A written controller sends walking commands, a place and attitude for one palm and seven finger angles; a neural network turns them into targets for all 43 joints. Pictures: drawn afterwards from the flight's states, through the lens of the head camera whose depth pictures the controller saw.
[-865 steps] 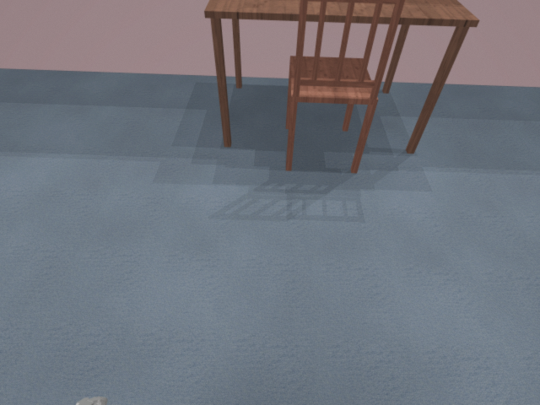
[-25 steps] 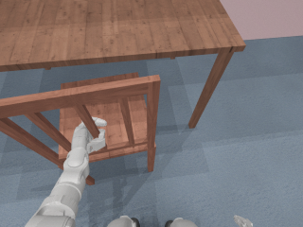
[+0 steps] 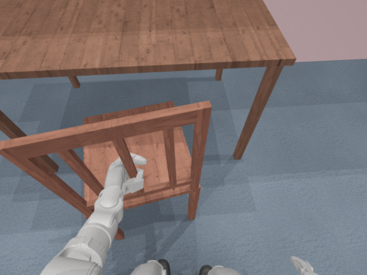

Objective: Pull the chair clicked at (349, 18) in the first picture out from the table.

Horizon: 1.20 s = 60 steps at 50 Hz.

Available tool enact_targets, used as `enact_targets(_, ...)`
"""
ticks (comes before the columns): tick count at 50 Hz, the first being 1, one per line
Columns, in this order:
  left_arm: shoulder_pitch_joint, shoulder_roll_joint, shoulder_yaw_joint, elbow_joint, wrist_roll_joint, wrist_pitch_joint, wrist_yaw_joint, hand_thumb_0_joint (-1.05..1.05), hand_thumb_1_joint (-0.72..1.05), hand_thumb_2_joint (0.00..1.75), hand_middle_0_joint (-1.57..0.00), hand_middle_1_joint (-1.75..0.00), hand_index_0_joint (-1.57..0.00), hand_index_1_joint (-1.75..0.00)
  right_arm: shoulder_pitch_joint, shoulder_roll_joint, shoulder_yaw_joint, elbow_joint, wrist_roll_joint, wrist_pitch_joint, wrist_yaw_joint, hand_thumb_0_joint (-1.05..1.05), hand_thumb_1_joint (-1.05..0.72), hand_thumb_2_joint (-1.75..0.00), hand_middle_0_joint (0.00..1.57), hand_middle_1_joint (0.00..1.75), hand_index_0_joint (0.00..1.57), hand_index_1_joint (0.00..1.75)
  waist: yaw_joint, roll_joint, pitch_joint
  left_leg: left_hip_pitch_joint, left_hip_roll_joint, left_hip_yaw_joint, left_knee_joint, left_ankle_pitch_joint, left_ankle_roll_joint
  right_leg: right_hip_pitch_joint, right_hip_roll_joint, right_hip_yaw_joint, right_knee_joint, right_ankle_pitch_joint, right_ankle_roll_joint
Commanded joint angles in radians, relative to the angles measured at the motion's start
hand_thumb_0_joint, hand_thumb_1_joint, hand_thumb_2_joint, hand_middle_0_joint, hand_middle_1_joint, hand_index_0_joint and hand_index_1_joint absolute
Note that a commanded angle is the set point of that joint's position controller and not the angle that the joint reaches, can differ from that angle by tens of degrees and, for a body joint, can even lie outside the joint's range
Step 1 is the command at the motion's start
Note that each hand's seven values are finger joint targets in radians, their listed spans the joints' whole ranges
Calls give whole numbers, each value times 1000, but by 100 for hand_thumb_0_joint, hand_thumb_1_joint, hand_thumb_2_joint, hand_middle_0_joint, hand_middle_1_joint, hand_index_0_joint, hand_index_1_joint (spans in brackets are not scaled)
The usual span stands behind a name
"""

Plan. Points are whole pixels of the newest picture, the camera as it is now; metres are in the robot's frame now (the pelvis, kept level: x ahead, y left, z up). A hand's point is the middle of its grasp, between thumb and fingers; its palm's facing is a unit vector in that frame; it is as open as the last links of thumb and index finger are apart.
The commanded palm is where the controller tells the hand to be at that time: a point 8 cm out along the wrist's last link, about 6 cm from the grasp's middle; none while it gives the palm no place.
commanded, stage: step backward, pulling the chair out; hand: left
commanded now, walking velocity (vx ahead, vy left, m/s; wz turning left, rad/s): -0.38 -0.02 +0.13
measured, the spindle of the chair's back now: (131, 169) +0.37 +0.14 -0.06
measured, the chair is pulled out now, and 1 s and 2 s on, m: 0.18 0.20 0.32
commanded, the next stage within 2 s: none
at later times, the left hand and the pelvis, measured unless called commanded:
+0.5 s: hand (138, 183) +0.33 +0.12 -0.07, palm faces +0.01 -0.98 -0.17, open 5.3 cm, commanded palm +0.33 +0.17 -0.06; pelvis -0.01 +0.00 +0.00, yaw +2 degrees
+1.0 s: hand (137, 189) +0.32 +0.12 -0.07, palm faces +0.05 -0.98 -0.18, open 5.3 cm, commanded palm +0.30 +0.17 -0.06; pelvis -0.03 -0.02 +0.00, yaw +3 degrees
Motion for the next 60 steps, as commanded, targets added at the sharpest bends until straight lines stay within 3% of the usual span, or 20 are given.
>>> enact_targets(1,-310,191,13,-175,37,-63,16,0,90,90,-50,-145,-50,-145,23,-126,-43,-77,-6,-58,-10,0,-90,-90,20,30,20,30,18,9,-334,182,92,-141,-85,-130,8,68,-154,165,-146,-170,11)
enact_targets(15,-324,188,25,-180,45,-53,11,0,90,90,-50,-145,-50,-145,13,-120,-42,-55,-28,-82,-18,0,-90,-90,20,30,20,30,31,26,-350,95,164,-227,-98,-30,40,145,-116,149,4,-90,1)
enact_targets(20,-316,212,35,-166,49,-63,22,0,90,90,-50,-145,-50,-145,29,-114,-50,-45,-21,-95,-13,0,-90,-90,20,30,20,30,18,-75,-351,140,50,-117,53,-141,-20,106,-252,263,-171,-119,-47)
enact_targets(23,-331,202,24,-154,53,-58,25,0,90,90,-50,-145,-50,-145,16,-110,-42,-30,-19,-90,-10,0,-90,-90,20,30,20,30,18,-108,-355,157,10,-93,150,-169,-40,123,-332,259,-198,37,-69)
enact_targets(25,-331,208,28,-157,54,-50,22,0,90,90,-50,-145,-50,-145,6,-120,-39,-28,-23,-86,-17,0,-90,-90,20,30,20,30,13,-97,-352,169,14,-105,108,-98,-38,145,-309,197,-151,176,-54)
enact_targets(27,-348,171,-3,-181,50,-55,16,0,90,90,-50,-145,-50,-145,2,-133,-38,-32,-22,-82,-22,0,-90,-90,20,30,20,30,10,-59,-363,202,79,-163,-25,132,-10,154,-208,114,-63,172,-4)
enact_targets(29,-361,134,-34,-194,36,-61,3,0,90,90,-50,-145,-50,-145,-15,-137,-36,-50,-15,-72,-13,0,-90,-90,20,30,20,30,24,-17,-354,174,177,-272,-143,73,43,157,-115,96,27,-64,17)
enact_targets(30,-379,137,-30,-215,38,-60,1,0,90,90,-50,-145,-50,-145,-31,-140,-33,-59,-28,-69,-17,0,-90,-90,20,30,20,30,25,76,-336,159,219,-341,-202,49,72,133,-84,85,107,-139,16)
enact_targets(32,-368,119,-29,-222,45,-53,-3,0,90,90,-50,-145,-50,-145,-28,-117,-31,-57,-45,-64,-13,0,-90,-90,20,30,20,30,32,147,-356,224,279,-418,-213,107,101,64,-70,92,205,-234,4)
enact_targets(35,-342,136,-3,-222,52,-52,-3,0,90,90,-50,-145,-50,-145,16,-115,-38,-49,-56,-71,-4,0,-90,-90,20,30,20,30,24,103,-420,385,278,-379,-102,416,114,49,-60,99,135,-208,7)
enact_targets(39,-355,117,-16,-244,63,-52,-14,0,90,90,-50,-145,-50,-145,16,-115,-45,-51,-53,-79,9,0,-90,-90,20,30,20,30,16,135,-417,320,246,-297,-51,411,86,142,-64,91,41,-94,10)
enact_targets(43,-295,171,25,-261,53,-42,-16,0,90,90,-50,-145,-50,-145,-22,-102,-45,-87,-38,-75,2,0,-90,-90,20,30,20,30,28,47,-383,56,154,-212,-10,33,20,277,-165,184,-22,3,-27)
enact_targets(45,-272,233,52,-262,45,-41,1,0,90,90,-50,-145,-50,-145,-3,-96,-49,-83,-23,-74,-4,0,-90,-90,20,30,20,30,19,-134,-385,92,11,-97,228,-203,-52,179,-369,380,-183,8,-111)
enact_targets(46,-282,224,47,-245,46,-30,7,0,90,90,-50,-145,-50,-145,-41,-103,-45,-73,-26,-70,-4,0,-90,-90,20,30,20,30,38,-138,-361,73,-15,-111,385,-294,-67,146,-440,399,-210,91,-155)
enact_targets(48,-296,207,53,-250,57,-10,7,0,90,90,-50,-145,-50,-145,-62,-88,-24,-63,-41,-74,-5,0,-90,-90,20,30,20,30,41,-98,-376,-5,-1,-170,432,-352,-63,269,-453,305,-115,422,-167)
enact_targets(52,-288,178,48,-228,52,30,-1,0,90,90,-50,-145,-50,-145,-34,-105,-18,-36,-38,-57,-20,0,-90,-90,20,30,20,30,30,-159,-389,58,19,-131,126,-263,-68,385,-371,171,-9,698,-81)
enact_targets(54,-312,153,16,-246,46,40,-4,0,90,90,-50,-145,-50,-145,-13,-116,-27,-35,-34,-43,-31,0,-90,-90,20,30,20,30,21,-157,-410,133,58,-113,-63,-14,-56,400,-314,137,43,679,-35)
enact_targets(56,-328,116,-16,-277,38,41,-7,0,90,90,-50,-145,-50,-145,-4,-136,-47,-65,-31,-19,-30,0,-90,-90,20,30,20,30,23,-55,-423,260,148,-139,-89,373,-16,311,-204,88,56,509,27)
enact_targets(57,-351,89,-37,-299,39,35,-13,0,90,90,-50,-145,-50,-145,9,-133,-50,-77,-29,-9,-26,0,-90,-90,20,30,20,30,13,-63,-444,295,166,-145,-51,466,-6,301,-169,73,65,495,37)
enact_targets(60,-344,99,-20,-360,58,14,-21,0,90,90,-50,-145,-50,-145,-18,-119,-54,-104,-47,10,-14,0,-90,-90,20,30,20,30,13,108,-480,305,201,-189,-59,603,10,269,-132,50,144,300,28)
